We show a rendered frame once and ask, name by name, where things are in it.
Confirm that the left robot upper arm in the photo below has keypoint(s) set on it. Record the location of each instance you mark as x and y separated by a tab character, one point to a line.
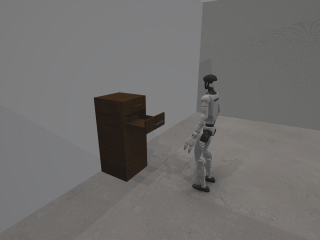
205	100

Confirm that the drawer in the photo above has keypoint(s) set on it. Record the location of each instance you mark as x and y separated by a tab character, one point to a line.
143	124

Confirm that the handle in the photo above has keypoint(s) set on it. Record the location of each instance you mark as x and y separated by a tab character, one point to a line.
137	106
159	123

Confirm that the robot right foot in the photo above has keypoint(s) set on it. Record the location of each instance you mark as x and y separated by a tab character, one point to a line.
212	179

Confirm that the humanoid robot head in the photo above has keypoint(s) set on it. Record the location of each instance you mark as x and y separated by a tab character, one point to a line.
209	79

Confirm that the left robot hand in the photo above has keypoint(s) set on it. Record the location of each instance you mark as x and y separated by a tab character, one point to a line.
190	141

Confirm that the left robot forearm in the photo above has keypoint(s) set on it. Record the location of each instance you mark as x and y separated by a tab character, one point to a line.
199	126

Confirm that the cabinet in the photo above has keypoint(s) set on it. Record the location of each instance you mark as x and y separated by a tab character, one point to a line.
123	154

